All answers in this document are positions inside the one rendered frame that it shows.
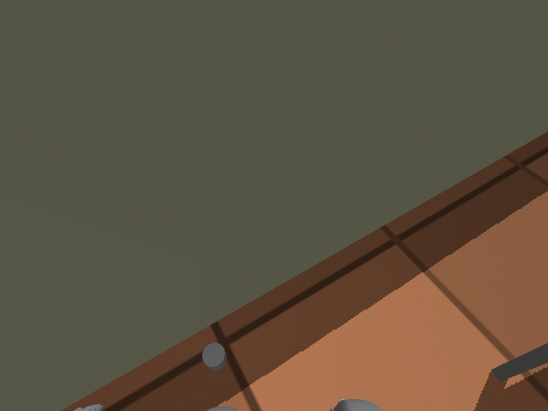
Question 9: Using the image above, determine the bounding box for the tin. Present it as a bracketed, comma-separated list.
[202, 342, 227, 370]

